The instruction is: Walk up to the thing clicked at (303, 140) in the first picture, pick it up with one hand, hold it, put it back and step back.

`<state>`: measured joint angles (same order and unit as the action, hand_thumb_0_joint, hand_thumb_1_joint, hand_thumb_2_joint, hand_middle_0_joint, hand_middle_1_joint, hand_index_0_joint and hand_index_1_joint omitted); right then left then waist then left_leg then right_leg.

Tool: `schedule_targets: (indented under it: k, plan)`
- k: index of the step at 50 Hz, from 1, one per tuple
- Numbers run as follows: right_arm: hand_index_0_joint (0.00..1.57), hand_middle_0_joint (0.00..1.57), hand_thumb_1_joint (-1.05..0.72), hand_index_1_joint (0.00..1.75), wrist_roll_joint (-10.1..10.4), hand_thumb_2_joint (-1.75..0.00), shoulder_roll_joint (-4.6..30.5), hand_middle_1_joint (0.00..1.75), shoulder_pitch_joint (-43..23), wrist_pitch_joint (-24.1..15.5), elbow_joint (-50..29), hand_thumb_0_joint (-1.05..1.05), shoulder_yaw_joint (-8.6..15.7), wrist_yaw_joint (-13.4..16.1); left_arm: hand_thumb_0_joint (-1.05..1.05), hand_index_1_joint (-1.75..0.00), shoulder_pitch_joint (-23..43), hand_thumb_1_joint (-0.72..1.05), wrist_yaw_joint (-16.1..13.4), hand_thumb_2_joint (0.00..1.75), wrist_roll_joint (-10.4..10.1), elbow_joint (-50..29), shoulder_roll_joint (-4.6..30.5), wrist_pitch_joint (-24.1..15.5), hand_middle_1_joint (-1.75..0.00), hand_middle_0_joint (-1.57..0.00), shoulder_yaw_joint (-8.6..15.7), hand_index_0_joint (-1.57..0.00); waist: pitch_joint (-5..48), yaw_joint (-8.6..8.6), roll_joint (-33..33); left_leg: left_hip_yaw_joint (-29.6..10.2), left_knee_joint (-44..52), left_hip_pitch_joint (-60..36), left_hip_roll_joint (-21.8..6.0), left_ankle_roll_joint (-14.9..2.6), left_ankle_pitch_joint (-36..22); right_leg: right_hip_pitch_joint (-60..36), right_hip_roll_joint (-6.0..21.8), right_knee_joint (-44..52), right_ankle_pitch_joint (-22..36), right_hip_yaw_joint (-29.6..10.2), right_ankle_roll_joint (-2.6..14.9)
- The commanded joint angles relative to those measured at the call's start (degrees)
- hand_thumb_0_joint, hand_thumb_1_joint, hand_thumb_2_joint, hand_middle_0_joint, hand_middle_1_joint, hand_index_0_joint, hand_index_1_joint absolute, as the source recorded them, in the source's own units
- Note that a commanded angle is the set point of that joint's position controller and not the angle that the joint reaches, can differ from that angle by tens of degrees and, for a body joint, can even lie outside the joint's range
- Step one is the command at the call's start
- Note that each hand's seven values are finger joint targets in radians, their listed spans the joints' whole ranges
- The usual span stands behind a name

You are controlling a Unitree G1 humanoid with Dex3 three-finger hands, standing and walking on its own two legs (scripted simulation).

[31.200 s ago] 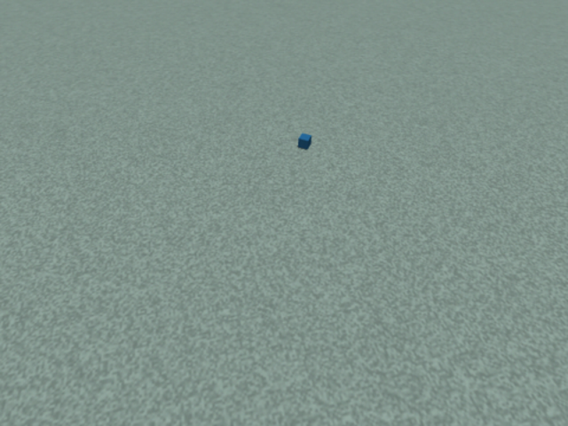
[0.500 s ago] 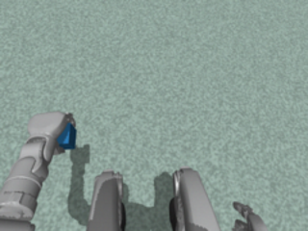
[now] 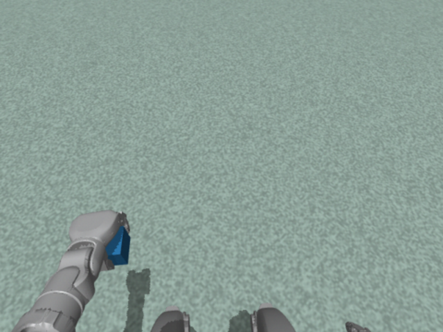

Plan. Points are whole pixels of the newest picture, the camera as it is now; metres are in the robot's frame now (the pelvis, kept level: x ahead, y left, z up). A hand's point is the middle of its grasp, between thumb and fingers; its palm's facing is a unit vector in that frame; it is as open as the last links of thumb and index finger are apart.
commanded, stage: lift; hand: left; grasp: from above
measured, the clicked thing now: (111, 246) +0.34 +0.23 -0.11
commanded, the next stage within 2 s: hold in 0.32 s
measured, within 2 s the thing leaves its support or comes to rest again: neither
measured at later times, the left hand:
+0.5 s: hand (100, 221) +0.35 +0.22 -0.01, palm faces -0.44 -0.08 -0.89, open 9.2 cm
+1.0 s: hand (94, 206) +0.36 +0.22 +0.03, palm faces -0.44 -0.06 -0.90, open 9.1 cm
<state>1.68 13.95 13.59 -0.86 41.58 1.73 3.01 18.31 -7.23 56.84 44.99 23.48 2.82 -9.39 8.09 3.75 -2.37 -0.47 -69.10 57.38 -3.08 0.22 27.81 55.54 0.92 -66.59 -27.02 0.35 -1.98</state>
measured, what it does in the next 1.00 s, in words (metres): rises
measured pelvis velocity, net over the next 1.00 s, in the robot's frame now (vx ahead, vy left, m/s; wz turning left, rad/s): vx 0.05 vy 0.00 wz -0.01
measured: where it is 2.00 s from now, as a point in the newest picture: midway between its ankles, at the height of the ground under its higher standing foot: outside the picture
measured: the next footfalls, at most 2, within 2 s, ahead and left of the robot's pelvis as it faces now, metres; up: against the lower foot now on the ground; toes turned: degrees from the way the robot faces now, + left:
none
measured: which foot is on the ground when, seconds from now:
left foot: down 0.00-1.00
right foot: down 0.00-1.00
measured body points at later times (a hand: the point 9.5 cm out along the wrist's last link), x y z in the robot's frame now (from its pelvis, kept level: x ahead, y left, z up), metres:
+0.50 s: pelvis +0.04 +0.00 +0.07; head +0.08 -0.01 +0.52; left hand +0.37 +0.22 +0.04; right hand +0.13 -0.27 -0.05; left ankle +0.05 +0.12 -0.64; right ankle +0.05 -0.14 -0.64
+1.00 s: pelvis +0.05 +0.00 +0.09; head +0.07 -0.01 +0.54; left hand +0.38 +0.22 +0.08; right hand +0.16 -0.27 -0.03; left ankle +0.05 +0.12 -0.64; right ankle +0.05 -0.14 -0.64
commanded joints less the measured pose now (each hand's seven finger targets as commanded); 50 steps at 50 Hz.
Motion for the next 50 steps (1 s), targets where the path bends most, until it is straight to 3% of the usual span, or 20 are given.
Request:
schedule_targets:
  k: [1, 11, 17, 18, 23, 33, 35, 40, 42, 50]
  plan:
    - [0.20, 0.20, -0.90, 0.30, 0.15, -0.90, 8.54, 0.30, 1.45, -2.45, -4.65, 0.00, 2.72, 0.69, 0.00, -0.60, 18.28, 0.56, -3.98, 0.81, 0.61, -9.36, 11.33, -0.20, -0.56, -1.02, 4.73, -0.99, 15.90, -0.02, -2.40, -0.83, 16.88, -19.04, 2.74, -0.25, -6.34, -11.86, -2.71, 15.31, 6.16, 0.28, 2.79]
    - [0.20, 0.20, -0.90, 0.30, 0.17, -0.90, 8.53, 0.30, 1.89, -1.80, -4.25, 0.00, 3.09, 0.24, 0.00, -0.62, 18.03, 0.57, -4.71, 0.84, 0.01, -7.28, 10.00, 0.76, -0.58, -1.03, 3.95, -0.99, 14.46, 0.05, 0.30, 0.47, 23.57, -28.64, 3.27, -0.38, -14.70, -22.33, -2.15, 24.01, 14.36, -0.59, 2.04]
    - [0.20, 0.20, -0.90, 0.30, 0.20, -0.90, 8.40, 0.30, 1.84, -1.57, -4.29, 0.00, 3.30, -0.05, 0.00, -0.61, 16.64, 0.58, -3.51, 0.82, 0.00, -6.66, 8.41, 0.44, -0.58, -1.03, 2.71, -1.01, 13.68, -0.49, 1.81, 1.30, 26.73, -31.61, 3.68, -0.65, -18.63, -27.88, -1.92, 27.79, 18.72, -1.22, 1.55]
    - [0.20, 0.20, -0.90, 0.30, 0.18, -0.90, 8.76, 0.30, 1.57, -1.53, -4.47, 0.00, 3.47, -0.10, 0.00, -0.61, 16.47, 0.58, -3.49, 0.83, -0.03, -6.78, 9.40, 0.26, -0.58, -1.03, 3.65, -1.00, 13.39, -0.67, 0.74, 1.33, 27.43, -32.77, 3.72, -0.38, -18.81, -27.96, -1.95, 28.09, 18.36, -0.97, 1.73]
    - [0.20, 0.20, -0.90, 0.30, 0.40, -0.90, 8.65, 0.30, 0.97, -1.07, -4.80, 0.00, 3.47, -0.28, 0.00, -0.61, 17.88, 0.56, -3.36, 0.80, 0.65, -7.41, 9.29, -0.39, -0.59, -1.01, 3.21, -0.99, 11.12, -0.67, 0.98, 1.33, 30.70, -35.21, 3.53, -0.20, -18.40, -28.66, -2.26, 30.17, 17.22, -0.40, 2.06]
    - [0.20, 0.20, -0.89, 0.30, 0.52, -0.90, 9.12, 0.30, 0.65, -0.38, -4.89, 0.00, 4.02, -0.66, 0.00, -0.61, 19.21, 0.55, -2.25, 0.83, 0.66, -8.35, 9.09, -0.47, -0.58, -1.00, 2.74, -0.98, 11.83, -0.98, 1.10, 1.89, 33.19, -40.33, 3.63, -0.16, -25.28, -33.38, -2.39, 32.68, 23.60, -0.39, 1.95]
    - [0.20, 0.20, -0.89, 0.30, 0.67, -0.90, 9.11, 0.30, 0.38, -0.21, -5.22, 0.00, 4.17, -0.80, 0.00, -0.59, 17.66, 0.53, -1.55, 0.82, 0.81, -8.84, 8.72, -0.41, -0.55, -0.99, 2.41, -0.97, 12.27, -1.83, 0.64, 2.02, 33.53, -41.46, 3.69, -0.08, -27.45, -34.43, -2.40, 32.70, 25.29, -0.36, 2.04]
    - [0.20, 0.20, -0.89, 0.30, 0.77, -0.90, 9.05, 0.30, -0.13, 0.35, -6.16, 0.00, 4.10, -0.95, 0.00, -0.55, 17.59, 0.53, 0.28, 0.76, 0.97, -9.88, 8.80, -0.87, -0.53, -0.98, 2.20, -0.96, 10.45, -1.52, 0.89, 2.02, 35.18, -42.10, 3.59, -0.02, -26.34, -34.91, -2.61, 33.96, 23.96, -0.18, 2.19]
    - [0.20, 0.20, -0.89, 0.30, 0.80, -0.90, 9.09, 0.30, -0.67, 0.59, -6.83, 0.00, 4.17, -0.94, 0.00, -0.54, 17.30, 0.54, 0.92, 0.77, 1.03, -11.39, 10.03, -1.20, -0.51, -1.00, 3.14, -0.98, 10.92, -2.46, 0.29, 2.18, 35.50, -42.71, 3.62, -0.04, -27.31, -35.84, -2.60, 34.20, 24.81, -0.14, 2.23]
    - [0.20, 0.20, -0.89, 0.30, 1.06, -0.90, 9.10, 0.30, -1.18, 1.47, -8.13, 0.00, 4.08, -1.16, 0.00, -0.55, 16.95, 0.56, 2.07, 0.78, 1.19, -13.44, 9.48, -1.09, -0.53, -1.00, 2.88, -0.98, 9.40, -2.51, 0.30, 2.26, 37.51, -44.08, 3.22, -0.06, -27.88, -36.86, -2.83, 35.53, 24.94, 0.01, 2.41]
